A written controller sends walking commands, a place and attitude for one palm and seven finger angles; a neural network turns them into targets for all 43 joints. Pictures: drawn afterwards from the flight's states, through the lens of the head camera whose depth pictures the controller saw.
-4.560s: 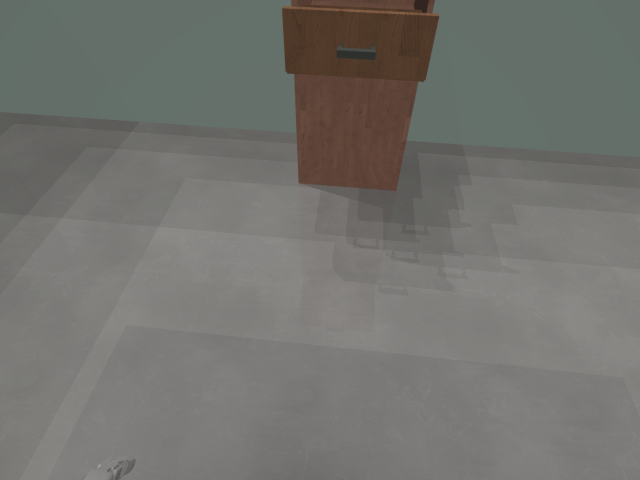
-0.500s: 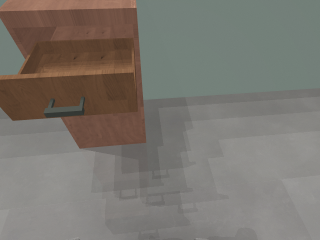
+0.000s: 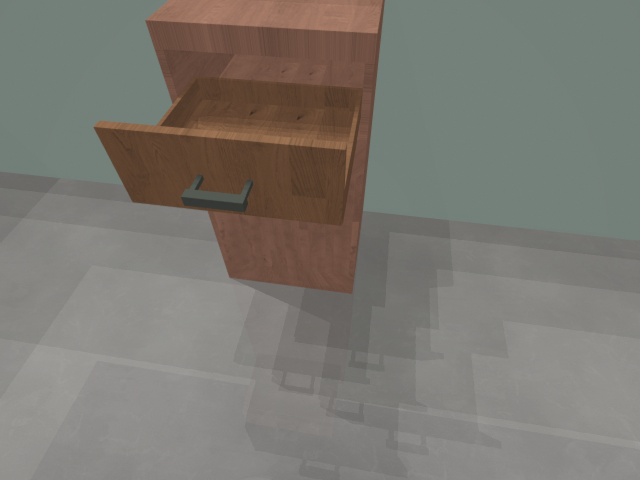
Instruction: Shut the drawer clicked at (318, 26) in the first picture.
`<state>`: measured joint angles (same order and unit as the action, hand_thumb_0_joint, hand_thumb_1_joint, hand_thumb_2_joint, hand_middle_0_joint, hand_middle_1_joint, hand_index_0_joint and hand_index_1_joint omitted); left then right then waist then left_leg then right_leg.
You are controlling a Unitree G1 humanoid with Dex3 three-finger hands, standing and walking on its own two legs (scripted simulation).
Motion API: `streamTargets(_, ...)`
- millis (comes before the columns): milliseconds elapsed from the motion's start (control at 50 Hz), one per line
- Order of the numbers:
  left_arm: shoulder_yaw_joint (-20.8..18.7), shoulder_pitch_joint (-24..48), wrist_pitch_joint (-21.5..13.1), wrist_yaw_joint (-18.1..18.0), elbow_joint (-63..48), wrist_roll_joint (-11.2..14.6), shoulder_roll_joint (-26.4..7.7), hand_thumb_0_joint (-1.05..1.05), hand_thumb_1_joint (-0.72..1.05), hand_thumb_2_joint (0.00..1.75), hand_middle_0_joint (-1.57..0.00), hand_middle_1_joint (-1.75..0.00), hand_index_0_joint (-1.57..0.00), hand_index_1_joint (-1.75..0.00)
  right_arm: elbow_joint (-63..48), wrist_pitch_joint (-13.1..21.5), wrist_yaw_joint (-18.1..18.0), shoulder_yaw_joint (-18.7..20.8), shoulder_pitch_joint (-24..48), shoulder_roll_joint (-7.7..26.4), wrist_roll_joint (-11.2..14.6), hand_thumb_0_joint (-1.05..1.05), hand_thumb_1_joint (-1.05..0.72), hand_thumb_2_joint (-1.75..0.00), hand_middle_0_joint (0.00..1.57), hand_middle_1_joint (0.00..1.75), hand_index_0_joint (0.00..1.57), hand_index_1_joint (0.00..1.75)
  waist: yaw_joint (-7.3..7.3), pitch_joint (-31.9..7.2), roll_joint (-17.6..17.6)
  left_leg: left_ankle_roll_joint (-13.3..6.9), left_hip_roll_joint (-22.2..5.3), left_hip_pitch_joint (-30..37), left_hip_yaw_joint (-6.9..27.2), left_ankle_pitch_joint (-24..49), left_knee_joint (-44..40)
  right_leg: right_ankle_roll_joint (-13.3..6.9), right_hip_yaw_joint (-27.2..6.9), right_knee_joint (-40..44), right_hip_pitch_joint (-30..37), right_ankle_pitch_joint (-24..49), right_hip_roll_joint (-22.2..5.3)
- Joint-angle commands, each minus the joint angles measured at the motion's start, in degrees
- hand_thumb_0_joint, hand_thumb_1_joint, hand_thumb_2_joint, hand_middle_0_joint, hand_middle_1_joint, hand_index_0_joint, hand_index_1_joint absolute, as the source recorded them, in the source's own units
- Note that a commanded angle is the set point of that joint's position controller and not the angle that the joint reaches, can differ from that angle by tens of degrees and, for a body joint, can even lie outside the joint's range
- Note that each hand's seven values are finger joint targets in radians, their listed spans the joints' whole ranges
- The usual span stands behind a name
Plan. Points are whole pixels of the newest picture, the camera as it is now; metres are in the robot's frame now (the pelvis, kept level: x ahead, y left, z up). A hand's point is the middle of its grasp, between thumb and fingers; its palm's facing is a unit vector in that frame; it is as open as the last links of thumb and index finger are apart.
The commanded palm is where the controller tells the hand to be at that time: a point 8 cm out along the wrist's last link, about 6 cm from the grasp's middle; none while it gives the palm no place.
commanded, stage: take the last steps up to it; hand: left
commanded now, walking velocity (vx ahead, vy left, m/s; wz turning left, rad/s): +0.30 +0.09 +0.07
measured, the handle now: (219, 191) +0.55 +0.25 +0.01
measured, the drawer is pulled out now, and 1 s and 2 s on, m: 0.30 0.30 0.30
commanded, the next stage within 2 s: come to a stop and stand still in 0.74 s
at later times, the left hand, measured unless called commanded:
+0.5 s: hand (148, 458) +0.16 +0.29 -0.18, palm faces +0.05 -0.99 -0.16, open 7.4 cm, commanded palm none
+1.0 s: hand (191, 375) +0.29 +0.26 -0.18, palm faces +0.00 -0.97 -0.23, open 7.2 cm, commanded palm none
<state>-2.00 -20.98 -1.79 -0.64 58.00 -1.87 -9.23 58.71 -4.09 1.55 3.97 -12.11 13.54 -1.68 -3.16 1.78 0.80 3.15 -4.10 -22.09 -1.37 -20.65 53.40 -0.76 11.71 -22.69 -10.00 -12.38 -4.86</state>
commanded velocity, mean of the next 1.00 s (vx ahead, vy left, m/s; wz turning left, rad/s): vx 0.15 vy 0.01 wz -0.04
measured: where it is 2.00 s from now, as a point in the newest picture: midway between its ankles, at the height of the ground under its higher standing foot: outside the picture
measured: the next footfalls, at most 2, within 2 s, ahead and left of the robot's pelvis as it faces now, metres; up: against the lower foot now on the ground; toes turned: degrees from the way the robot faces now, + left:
left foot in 0.16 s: +0.06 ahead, +0.17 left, +0.00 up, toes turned +7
right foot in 0.72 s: +0.33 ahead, -0.01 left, +0.00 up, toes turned -8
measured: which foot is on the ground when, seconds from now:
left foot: up 0.00-0.14, down 0.16-0.70, up 0.72-1.00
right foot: down 0.00-0.16, up 0.18-0.70, down 0.72-1.00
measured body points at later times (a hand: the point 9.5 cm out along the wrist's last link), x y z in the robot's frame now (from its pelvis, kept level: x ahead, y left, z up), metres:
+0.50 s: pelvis +0.11 +0.10 +0.00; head +0.11 +0.13 +0.44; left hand +0.16 +0.34 -0.17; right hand +0.06 -0.13 -0.15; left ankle +0.02 +0.16 -0.75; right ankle +0.18 -0.02 -0.67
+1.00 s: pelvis +0.26 +0.08 -0.01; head +0.28 +0.07 +0.44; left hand +0.29 +0.31 -0.16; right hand +0.28 -0.15 -0.17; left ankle +0.31 +0.23 -0.71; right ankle +0.29 +0.00 -0.75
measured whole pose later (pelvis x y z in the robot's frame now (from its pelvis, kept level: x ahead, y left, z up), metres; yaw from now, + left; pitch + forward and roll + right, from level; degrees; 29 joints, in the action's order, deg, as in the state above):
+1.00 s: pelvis +0.26 +0.08 -0.01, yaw -2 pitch -1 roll -1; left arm -1.6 -14.1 -1.1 -1.7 61.4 -1.2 -8.7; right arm 60.4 -0.3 -2.3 2.3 -13.9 9.5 -0.7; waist 0.2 3.3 2.7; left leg 2.3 -6.1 -25.5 -1.5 -18.6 47.7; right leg -3.9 6.8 -26.1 -13.6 -11.4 1.6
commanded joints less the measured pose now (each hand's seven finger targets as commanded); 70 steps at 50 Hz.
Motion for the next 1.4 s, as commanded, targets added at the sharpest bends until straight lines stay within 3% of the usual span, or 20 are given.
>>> streamTargets(0,-3.1,-4.2,-1.1,-0.6,0.3,-0.3,-12.0,0.00,0.90,0.90,-0.20,-0.30,-0.20,-0.30,-6.6,3.0,0.6,-0.1,6.7,1.5,0.5,0.00,-0.90,-0.90,0.20,0.30,0.20,0.30,-1.11,0.8,-9.6,-1.3,-0.6,-6.2,-1.6,-2.1,-9.0,-7.3,-18.5,14.6,5.4,-14.5,-17.4)
streamTargets(100,-2.8,-1.3,-0.1,0.1,2.3,0.5,-11.5,0.00,0.90,0.90,-0.20,-0.30,-0.20,-0.30,-3.0,4.8,-0.1,-0.8,-2.8,0.8,0.8,0.00,-0.90,-0.90,0.20,0.30,0.20,0.30,3.25,-1.2,-7.1,-2.2,3.3,18.6,-7.9,5.0,-30.1,-2.7,-8.4,6.1,-7.9,-15.6,-10.3)
streamTargets(120,-2.2,-1.2,0.1,0.3,2.1,0.6,-9.3,0.00,0.90,0.90,-0.20,-0.30,-0.20,-0.30,-1.5,5.2,-0.8,0.1,-7.7,4.0,0.8,0.00,-0.90,-0.90,0.20,0.30,0.20,0.30,5.57,-3.6,1.2,-3.0,-0.2,27.9,-3.4,1.8,-32.6,-0.7,-5.8,-2.4,-14.2,-15.9,-7.4)
streamTargets(140,-1.5,-0.4,0.4,0.6,0.7,0.8,-5.6,0.00,0.90,0.90,-0.20,-0.30,-0.20,-0.30,-0.4,5.5,-1.4,1.4,-12.6,9.2,0.4,0.00,-0.90,-0.90,0.20,0.30,0.20,0.30,7.92,-3.3,16.2,-7.0,-13.1,30.7,15.5,-10.4,-39.7,2.2,-0.2,-17.7,-24.5,-19.3,-1.1)
streamTargets(160,-1.0,3.7,0.4,0.4,-1.6,0.2,-4.8,0.00,0.90,0.90,-0.20,-0.30,-0.20,-0.30,-0.1,5.1,-1.8,1.7,-15.7,12.0,0.4,0.00,-0.90,-0.90,0.20,0.30,0.20,0.30,9.19,1.5,16.5,-11.2,-18.9,25.8,23.1,-15.0,-45.9,2.0,-3.4,-28.5,-30.2,-21.3,0.6)
streamTargets(220,-1.5,4.5,0.5,0.9,0.2,-0.1,-5.4,0.00,0.90,0.90,-0.20,-0.30,-0.20,-0.30,-0.4,6.0,-2.6,-0.5,-8.8,5.2,0.6,0.00,-0.90,-0.90,0.20,0.30,0.20,0.30,5.60,7.4,8.1,-11.2,-15.2,16.8,16.0,-6.9,-46.4,0.6,-9.2,-40.0,-30.0,-10.3,-3.3)
streamTargets(300,-1.5,0.0,0.8,1.0,2.6,0.1,-3.6,0.00,0.90,0.90,-0.20,-0.30,-0.20,-0.30,0.1,8.1,-3.0,-1.1,-9.7,1.2,1.0,0.00,-0.90,-0.90,0.20,0.30,0.20,0.30,2.50,5.1,3.9,-9.0,-9.7,19.6,3.0,27.5,-43.1,2.2,-8.6,-42.7,-27.6,-0.9,-2.0)
streamTargets(540,-0.7,18.6,0.8,1.4,-4.4,0.8,-2.6,0.00,0.90,0.90,-0.20,-0.30,-0.20,-0.30,6.4,8.9,-4.3,-2.3,-20.1,0.5,0.1,0.00,-0.90,-0.90,0.20,0.30,0.20,0.30,5.89,8.6,4.1,-10.6,-11.4,28.5,0.9,52.0,-38.5,-0.3,-5.6,-24.5,-30.6,-0.5,0.6)
streamTargets(620,-0.8,9.8,-0.1,0.7,-2.2,0.9,-3.9,0.00,0.90,0.90,-0.20,-0.30,-0.20,-0.30,6.8,8.3,-4.3,-1.8,-18.3,2.9,0.5,0.00,-0.90,-0.90,0.20,0.30,0.20,0.30,1.63,1.3,4.7,-8.7,-10.5,26.3,-1.4,68.2,-26.5,-3.3,-2.6,-13.5,-11.0,-0.4,5.8)
streamTargets(660,-2.0,-2.0,-1.0,0.3,1.7,0.6,-6.5,0.00,0.90,0.90,-0.20,-0.30,-0.20,-0.30,6.1,8.2,-3.9,-1.4,-16.2,3.0,1.4,0.00,-0.90,-0.90,0.20,0.30,0.20,0.30,-3.54,-4.2,2.8,-6.5,-7.3,16.1,-3.8,56.4,-11.7,-5.0,-4.7,-7.2,8.7,10.3,4.5)
streamTargets(680,-3.1,-7.6,-1.7,-0.2,3.2,0.4,-11.2,0.00,0.90,0.90,-0.20,-0.30,-0.20,-0.30,5.3,8.3,-3.5,-1.4,-17.8,0.6,2.1,0.00,-0.90,-0.90,0.20,0.30,0.20,0.30,-4.79,-9.3,-5.3,-4.2,-1.4,2.3,-6.3,30.1,4.1,-11.3,-21.1,-7.3,21.6,23.9,-9.1)
streamTargets(700,-3.6,-9.8,-1.7,-0.2,3.7,1.5,-14.0,0.00,0.90,0.90,-0.20,-0.30,-0.20,-0.30,4.4,8.3,-3.7,-1.3,-19.0,-1.3,2.4,0.00,-0.90,-0.90,0.20,0.30,0.20,0.30,-3.13,-13.2,-10.0,-3.0,4.7,-4.5,-5.3,-13.0,22.1,-19.1,-38.1,-0.3,23.7,36.8,-22.2)
streamTargets(720,-3.5,-6.7,-1.2,-0.8,2.1,1.9,-13.6,0.00,0.90,0.90,-0.20,-0.30,-0.20,-0.30,3.4,7.7,-4.0,-1.1,-16.2,-0.2,2.3,0.00,-0.90,-0.90,0.20,0.30,0.20,0.30,-2.90,-9.5,-2.9,-4.5,2.2,-5.7,1.3,-12.9,25.6,-20.8,-36.5,3.2,17.3,32.2,-22.3)
streamTargets(780,-1.7,4.5,-1.2,-1.2,0.3,1.6,-6.8,0.00,0.90,0.90,-0.20,-0.30,-0.20,-0.30,3.1,5.7,-2.9,-1.3,-12.5,-3.8,0.8,0.00,-0.90,-0.90,0.20,0.30,0.20,0.30,2.70,3.8,-0.6,-4.0,-2.8,-5.0,2.3,-2.9,21.5,-13.3,-24.7,9.6,-6.5,8.9,-14.7)
streamTargets(840,-0.8,8.4,-1.5,-1.5,-0.6,1.0,-4.5,0.00,0.90,0.90,-0.20,-0.30,-0.20,-0.30,4.1,4.1,-2.8,-1.8,-16.4,-6.3,0.6,0.00,-0.90,-0.90,0.20,0.30,0.20,0.30,6.66,2.5,-2.0,-2.1,-2.9,2.0,0.1,-0.3,10.0,-9.9,-14.8,10.5,-15.2,13.2,-10.2)
streamTargets(1040,-1.7,5.2,1.6,-1.6,0.8,1.1,-7.4,0.00,0.90,0.90,-0.20,-0.30,-0.20,-0.30,2.0,3.6,-3.3,-1.1,-7.6,-2.3,1.4,0.00,-0.90,-0.90,0.20,0.30,0.20,0.30,4.07,-1.8,-7.4,-0.8,0.5,12.7,-1.3,15.0,-25.6,-5.8,-14.2,-2.8,-7.0,20.4,-6.5)
streamTargets(1080,-1.4,2.6,2.2,-1.7,0.2,1.4,-4.5,0.00,0.90,0.90,-0.20,-0.30,-0.20,-0.30,0.6,4.3,-3.6,-0.4,-6.5,2.2,0.9,0.00,-0.90,-0.90,0.20,0.30,0.20,0.30,2.94,-2.8,4.2,-5.4,-10.1,15.6,7.5,39.2,-29.2,-1.0,-10.3,-9.4,-9.4,7.6,0.0)
streamTargets(1140,-1.3,2.2,3.6,-2.1,0.3,1.2,-4.3,0.00,0.90,0.90,-0.20,-0.30,-0.20,-0.30,-0.2,4.2,-4.6,-0.2,-3.2,4.5,0.4,0.00,-0.90,-0.90,0.20,0.30,0.20,0.30,3.07,-1.3,13.5,-14.0,-17.8,8.8,14.1,47.0,-35.8,1.3,-10.9,-28.3,-8.9,-20.8,4.0)
streamTargets(1260,-2.2,1.9,4.3,-1.3,-0.5,0.9,-4.5,0.00,0.90,0.90,-0.20,-0.30,-0.20,-0.30,-2.8,3.6,-4.6,0.9,1.5,5.2,0.3,0.00,-0.90,-0.90,0.20,0.30,0.20,0.30,2.79,-5.8,7.7,-13.3,-13.7,14.4,7.5,35.1,-33.1,2.3,-12.5,-36.8,-14.8,-15.7,3.9)
streamTargets(1380,-1.2,-0.7,3.1,-0.7,0.9,1.0,-2.7,0.00,0.90,0.90,-0.20,-0.30,-0.20,-0.30,-1.7,2.9,-3.4,1.4,1.9,5.5,0.2,0.00,-0.90,-0.90,0.20,0.30,0.20,0.30,2.55,-6.9,10.4,-8.8,-9.5,10.3,6.9,9.6,-33.2,1.6,-7.6,-6.2,-0.9,-8.4,3.8)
